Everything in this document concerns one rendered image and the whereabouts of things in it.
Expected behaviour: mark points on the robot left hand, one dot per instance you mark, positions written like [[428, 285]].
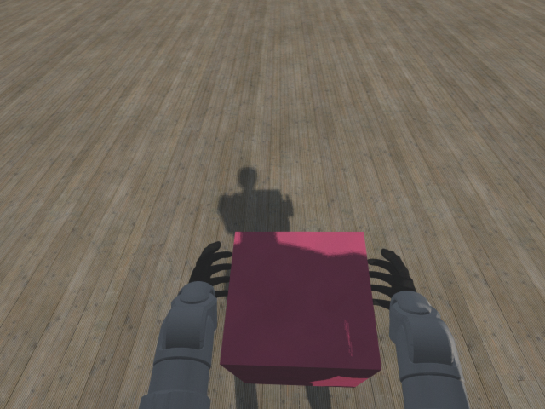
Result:
[[204, 270]]

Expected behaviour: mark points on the right robot forearm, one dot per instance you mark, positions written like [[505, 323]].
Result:
[[429, 367]]

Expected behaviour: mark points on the robot right hand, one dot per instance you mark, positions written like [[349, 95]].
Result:
[[398, 278]]

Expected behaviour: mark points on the carton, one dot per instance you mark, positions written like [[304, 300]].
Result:
[[300, 310]]

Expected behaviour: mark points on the left robot forearm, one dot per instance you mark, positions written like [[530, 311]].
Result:
[[180, 373]]

